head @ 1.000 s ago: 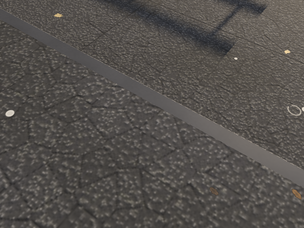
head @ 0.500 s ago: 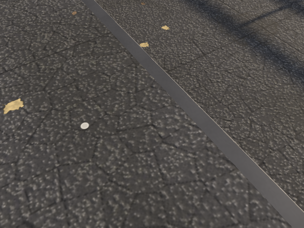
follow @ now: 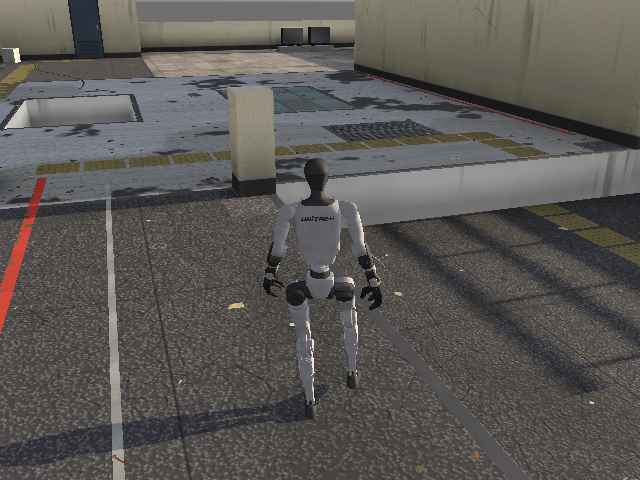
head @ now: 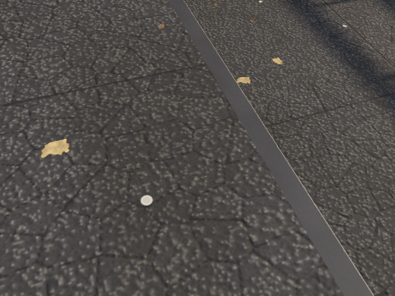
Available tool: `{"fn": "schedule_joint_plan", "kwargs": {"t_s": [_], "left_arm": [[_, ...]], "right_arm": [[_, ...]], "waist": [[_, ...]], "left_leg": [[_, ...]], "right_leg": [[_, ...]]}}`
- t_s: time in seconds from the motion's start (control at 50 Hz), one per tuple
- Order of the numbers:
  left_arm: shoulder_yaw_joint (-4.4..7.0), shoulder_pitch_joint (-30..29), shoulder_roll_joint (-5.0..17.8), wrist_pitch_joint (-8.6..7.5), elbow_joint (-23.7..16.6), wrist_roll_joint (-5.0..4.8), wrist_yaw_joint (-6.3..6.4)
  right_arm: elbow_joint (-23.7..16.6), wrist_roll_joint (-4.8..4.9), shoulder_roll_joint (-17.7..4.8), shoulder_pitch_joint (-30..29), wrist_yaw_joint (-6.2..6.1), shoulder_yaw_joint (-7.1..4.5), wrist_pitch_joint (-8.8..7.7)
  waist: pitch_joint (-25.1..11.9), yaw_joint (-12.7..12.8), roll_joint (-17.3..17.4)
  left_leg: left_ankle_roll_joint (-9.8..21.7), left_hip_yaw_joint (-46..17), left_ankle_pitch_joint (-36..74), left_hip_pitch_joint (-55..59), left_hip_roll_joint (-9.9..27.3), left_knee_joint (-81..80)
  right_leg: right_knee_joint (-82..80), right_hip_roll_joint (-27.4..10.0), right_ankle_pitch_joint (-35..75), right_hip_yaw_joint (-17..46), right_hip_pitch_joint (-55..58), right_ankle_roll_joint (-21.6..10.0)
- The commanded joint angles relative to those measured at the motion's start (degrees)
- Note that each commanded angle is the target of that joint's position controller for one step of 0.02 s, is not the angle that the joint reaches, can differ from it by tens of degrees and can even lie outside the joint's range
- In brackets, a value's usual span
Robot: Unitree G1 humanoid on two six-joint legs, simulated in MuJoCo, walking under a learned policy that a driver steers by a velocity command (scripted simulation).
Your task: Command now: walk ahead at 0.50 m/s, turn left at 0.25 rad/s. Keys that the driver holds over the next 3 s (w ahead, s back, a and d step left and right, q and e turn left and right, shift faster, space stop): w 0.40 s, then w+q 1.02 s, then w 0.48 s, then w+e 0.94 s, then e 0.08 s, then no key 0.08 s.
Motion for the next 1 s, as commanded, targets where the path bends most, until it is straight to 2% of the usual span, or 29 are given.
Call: {"fn": "schedule_joint_plan", "kwargs": {"t_s": [0.02, 0.12, 0.16, 0.2, 0.22, 0.24, 0.26, 0.28, 0.3, 0.32, 0.34, 0.36, 0.38, 0.44, 0.48, 0.58, 0.62, 0.68, 0.74, 0.78, 0.8, 0.82, 0.84, 0.86, 0.88, 0.9, 0.92, 0.94, 1.0], "left_arm": [[0.78, -3.67, 3.56, -0.43, -3.81, -0.24, -0.21], [0.22, -12.05, 2.92, -1.06, -6.52, -0.62, -0.56], [0.18, -13.29, 3.05, -1.45, -7.25, -0.8, -0.56], [0.41, -9.32, 3.59, -1.9, -6.2, -0.93, -0.23], [0.86, -4.79, 4.45, -2.1, -4.6, -1.05, 0.3], [1.5, 2.87, 5.62, -2.49, -2.05, -1.12, 0.98], [2.25, 11.92, 7.6, -3.0, 0.27, -0.25, 1.86], [3.69, 18.67, 13.69, -3.12, 0.91, 1.08, 2.65], [3.91, 17.2, 13.55, -2.35, 1.76, -0.56, 1.8], [3.2, 10.99, 10.03, -2.02, 0.9, -1.91, 1.32], [2.36, 6.91, 6.56, -2.15, 0.38, -2.12, 1.07], [1.7, 5.03, 4.45, -2.45, 0.78, -1.64, 1.01], [1.24, 5.34, 3.44, -2.77, 1.84, -1.65, 1.18], [1.3, 7.57, 4.26, -4.18, 3.88, -1.56, 1.11], [1.61, 8.83, 5.26, -4.76, 4.97, -1.43, 1.02], [1.09, 10.46, 4.33, -4.8, 6.33, -1.57, 1.11], [1.16, 11.73, 5.06, -5.02, 7.13, -1.59, 1.43], [1.27, 14.52, 6.07, -4.58, 8.83, -1.6, 2.17], [1.54, 14.32, 7.69, -3.66, 9.69, -1.31, 2.88], [1.79, 13.61, 8.99, -2.68, 9.85, -1.03, 3.2], [1.64, 12.93, 8.95, -2.43, 9.1, -1.19, 3.29], [0.48, 13.33, 4.73, -2.98, 5.5, -2.57, 2.53], [0.9, 11.02, 5.09, -3.43, 2.56, -2.13, 1.76], [1.23, 5.41, 6.92, -3.67, 1.72, -1.31, 1.7], [0.72, 4.12, 5.83, -4.43, 1.05, -1.84, 1.5], [0.78, 4.59, 5.65, -4.5, 1.52, -1.69, 1.49], [0.83, 4.99, 5.58, -3.61, 1.48, -0.65, 1.5], [0.69, 6.72, 5.08, -2.47, 2.05, 0.12, 1.3], [0.69, 5.29, 4.31, -0.68, 0.98, 0.31, 0.77]], "right_arm": [[-1.64, 0.13, -7.74, 2.69, -0.26, -1.59, -1.29], [0.94, -0.53, -7.66, 7.37, -0.98, -1.13, -1.45], [1.94, -0.96, -8.01, 8.2, -1.48, -0.98, -1.3], [2.22, -1.24, -8.85, 6.05, -1.93, -0.97, -1.33], [2.39, -1.41, -9.47, 5.28, -2.02, -1.03, -1.43], [2.69, -1.52, -9.85, 4.65, -1.87, -1.05, -1.4], [2.14, -0.86, -9.61, 3.87, -1.81, -0.89, -1.69], [-0.08, 0.8, -5.02, 6.82, -1.41, 0.22, -2.1], [0.6, 0.75, -6.19, 9.66, -1.45, -0.41, -1.98], [0.51, -0.87, -7.91, 6.0, -1.63, -0.78, -1.65], [-0.13, -1.23, -6.98, 2.16, -1.19, -0.46, -1.6], [-0.43, -1.17, -5.78, 0.48, -0.82, -0.29, -1.35], [-0.66, -1.43, -5.27, 0.64, -0.51, -0.31, -0.68], [0.4, -1.33, -3.57, 1.8, 0.32, 0.04, 0.83], [-0.85, -1.14, -3.58, -2.66, 0.6, -0.03, 1.36], [-3.64, -0.92, -2.02, -12.51, 1.49, 0.7, 1.23], [-5.14, -1.08, -1.04, -17.29, 1.93, 1.37, 1.05], [-6.77, -1.35, -1.56, -20.8, 2.18, 1.47, 0.92], [-7.14, -1.79, -2.67, -19.21, 2.0, 0.86, 0.97], [-4.59, -2.22, -4.43, -9.84, 1.49, -0.35, 0.53], [-1.79, -2.85, -6.81, -0.49, 0.96, -1.63, 0.2], [-1.25, -3.48, -13.19, 6.66, 0.05, -3.73, 0.46], [-1.84, -1.47, -15.61, 4.84, 0.18, -4.35, 1.02], [-1.16, -0.45, -14.06, 3.29, -0.11, -4.2, 1.37], [-1.0, -0.19, -11.36, 0.35, -0.48, -3.63, 1.28], [-1.12, -0.3, -8.99, -2.27, -0.65, -2.98, 1.16], [-1.1, 0.04, -7.73, -4.08, -0.87, -2.53, 0.84], [-1.49, 0.1, -7.09, -5.29, -0.87, -2.22, 0.43], [-0.99, 0.19, -8.9, -3.42, -0.54, -2.68, -0.66]], "waist": [[0.43, -0.77, 4.98], [2.47, -3.53, 5.04], [3.16, -3.29, 5.48], [2.14, -0.44, 5.92], [-0.39, 1.52, 6.51], [-4.64, 5.02, 5.68], [-10.14, 9.38, 4.32], [-18.29, 9.43, -4.97], [-21.08, 6.68, -11.79], [-11.6, 4.59, -3.43], [-5.61, 3.77, 0.83], [-1.81, 2.34, 1.92], [-0.29, 1.08, -0.02], [-0.45, -0.24, -0.82], [1.1, 0.25, -0.61], [2.35, 2.04, -1.15], [2.83, 3.56, -1.11], [3.78, 4.88, -1.32], [1.81, 3.31, -2.11], [-4.14, -0.84, -2.54], [-9.19, -5.0, -0.53], [-16.89, -6.9, 9.33], [-20.75, -4.6, 15.15], [-14.06, -4.91, 6.53], [-7.63, -3.17, 4.56], [-3.48, -0.51, 2.02], [-1.54, 1.49, 2.17], [-2.07, 2.81, 2.92], [-1.99, 3.17, 3.82]], "left_leg": [[4.96, -9.5, 22.36, 1.68, 15.46, -5.66], [4.38, -9.18, 27.23, 8.36, 16.93, -4.2], [4.3, -9.73, 31.04, 10.88, 18.5, -3.18], [2.79, -8.0, 42.34, 11.12, 18.51, 0.85], [1.9, -7.27, 50.9, 10.78, 18.0, 5.78], [1.03, -5.9, 54.67, 9.97, 16.5, 15.01], [0.11, -4.41, 45.56, 2.17, 14.55, 27.3], [-2.18, -0.85, 20.67, -13.53, 7.72, 47.18], [-2.58, -2.35, -17.21, -24.47, -0.24, 59.93], [-2.04, -5.37, -13.49, -28.78, 4.08, 62.68], [-2.27, -4.21, -9.83, -29.3, 6.62, 60.78], [-2.27, -3.21, -8.12, -28.29, 8.79, 57.26], [-2.83, -2.91, -7.64, -26.46, 10.07, 54.7], [-4.14, -1.83, -5.81, -24.7, 10.31, 52.12], [-4.79, -2.17, -1.73, -28.98, 10.9, 49.41], [-5.75, 0.64, 9.52, -31.53, 11.57, 34.05], [-5.18, 3.16, 12.21, -29.96, 11.61, 27.61], [-3.56, 5.87, 9.41, -29.55, 10.97, 21.74], [-0.61, 8.63, 1.63, -25.46, 7.52, 18.56], [2.34, 9.8, -2.08, -14.41, 3.4, 15.41], [4.79, 6.42, -0.87, -1.2, 4.2, 12.39], [11.39, -15.8, -6.82, 17.06, 19.3, 10.82], [17.53, -41.5, 0.95, 23.56, 29.52, 2.57], [15.53, -32.61, 2.98, 20.44, 26.67, 2.78], [13.51, -25.86, 6.51, 12.4, 24.92, 1.52], [10.75, -21.3, 10.52, 5.45, 21.81, -0.13], [9.36, -18.07, 14.13, 0.46, 19.19, -1.2], [8.75, -15.81, 15.45, -2.08, 17.44, -2.03], [9.04, -13.82, 16.81, -5.0, 15.15, -3.87]], "right_leg": [[-5.62, 0.88, 7.06, -1.14, -2.26, -0.31], [-14.53, 3.56, 8.76, -2.83, -3.22, -2.31], [-17.14, 4.87, 5.93, -3.11, -1.85, -3.77], [-20.62, 7.19, 1.79, -3.74, 5.43, -5.82], [-21.36, 9.39, -0.45, -4.49, 12.22, -6.85], [-24.06, 11.08, -0.27, -5.03, 21.32, -8.15], [-26.09, 6.61, 1.79, -0.72, 35.64, -10.19], [-27.22, -9.03, -4.56, 20.85, 51.64, -15.21], [-34.47, -16.36, 0.42, 41.19, 54.36, -20.33], [-35.66, -14.05, -3.67, 34.95, 46.21, -19.72], [-37.53, -12.02, -3.92, 27.22, 38.84, -18.66], [-39.85, -9.1, -1.95, 21.54, 33.16, -16.69], [-40.9, -6.83, 2.66, 17.47, 29.5, -15.23], [-43.8, -4.96, 9.76, 10.12, 26.63, -14.44], [-45.81, -4.79, 11.03, 6.28, 27.43, -14.07], [-46.21, -2.29, 17.48, -3.19, 30.8, -11.37], [-46.49, -3.31, 18.96, -4.96, 32.33, -11.11], [-44.79, -5.4, 22.19, -6.29, 38.46, -10.71], [-36.53, -6.69, 40.53, -8.7, 44.26, -9.61], [-21.15, -6.3, 50.42, -10.97, 43.95, -8.57], [-8.2, -5.13, 42.89, -12.03, 36.47, -7.1], [12.8, -0.67, 19.19, -13.57, 17.1, -4.14], [27.4, 10.71, -22.24, -5.82, 1.4, -2.21], [27.59, 6.27, -17.82, 1.64, -4.7, -3.01], [23.22, 3.9, -13.06, 1.6, -4.36, -3.19], [17.52, 2.14, -11.19, 1.51, -1.33, -3.02], [14.28, 1.34, -10.8, 1.62, 1.73, -2.17], [12.27, 1.01, -10.12, 1.6, 4.69, -1.36], [7.33, 1.37, -6.81, 0.12, 4.55, 0.59]]}}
